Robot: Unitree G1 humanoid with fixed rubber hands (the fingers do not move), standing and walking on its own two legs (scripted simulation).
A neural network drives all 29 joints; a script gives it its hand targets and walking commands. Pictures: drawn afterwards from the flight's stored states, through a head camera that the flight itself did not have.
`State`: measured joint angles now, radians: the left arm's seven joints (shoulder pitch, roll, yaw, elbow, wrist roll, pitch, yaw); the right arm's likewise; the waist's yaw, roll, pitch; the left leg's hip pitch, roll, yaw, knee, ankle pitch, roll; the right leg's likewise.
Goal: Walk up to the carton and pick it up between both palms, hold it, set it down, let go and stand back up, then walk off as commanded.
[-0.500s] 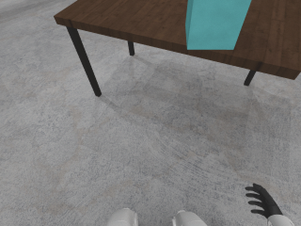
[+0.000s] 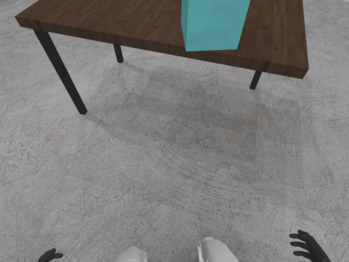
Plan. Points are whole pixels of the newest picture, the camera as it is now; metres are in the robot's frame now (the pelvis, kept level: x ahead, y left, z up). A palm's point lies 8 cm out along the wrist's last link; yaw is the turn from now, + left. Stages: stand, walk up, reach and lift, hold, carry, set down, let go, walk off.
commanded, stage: walk up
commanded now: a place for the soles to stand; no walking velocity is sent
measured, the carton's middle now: (211, 2) +0.93 -0.14 +0.10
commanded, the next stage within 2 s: none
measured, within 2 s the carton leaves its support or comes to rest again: neither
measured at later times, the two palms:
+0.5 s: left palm out of the picture +0.13 +0.31 -0.09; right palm out of the picture +0.07 -0.30 -0.06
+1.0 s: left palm out of the picture +0.14 +0.26 -0.07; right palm out of the picture +0.07 -0.35 -0.07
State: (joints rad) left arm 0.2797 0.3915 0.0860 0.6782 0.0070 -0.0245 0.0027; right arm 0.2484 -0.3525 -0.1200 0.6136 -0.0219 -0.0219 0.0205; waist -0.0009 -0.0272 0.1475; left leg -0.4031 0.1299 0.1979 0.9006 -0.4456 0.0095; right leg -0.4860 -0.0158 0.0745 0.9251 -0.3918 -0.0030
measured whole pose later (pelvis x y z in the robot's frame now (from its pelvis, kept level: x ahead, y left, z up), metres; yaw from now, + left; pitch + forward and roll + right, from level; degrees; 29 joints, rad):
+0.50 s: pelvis -0.01 +0.02 +0.00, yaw -6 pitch -3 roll -1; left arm 0.24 0.39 0.08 0.69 0.01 -0.03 0.04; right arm 0.27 -0.36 -0.10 0.62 -0.02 -0.02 0.00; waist 0.00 -0.02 0.13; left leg -0.40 0.06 0.12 0.90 -0.46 0.04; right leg -0.57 0.07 0.11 1.11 -0.43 -0.01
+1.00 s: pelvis +0.00 -0.03 +0.00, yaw -11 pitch -4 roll +2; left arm 0.32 0.40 0.08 0.70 0.01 -0.05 0.02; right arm 0.23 -0.36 -0.10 0.62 -0.02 -0.01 0.01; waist 0.00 -0.01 0.13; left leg -0.41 0.07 0.12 1.06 -0.58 0.01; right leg -0.46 0.05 0.07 0.90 -0.37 -0.04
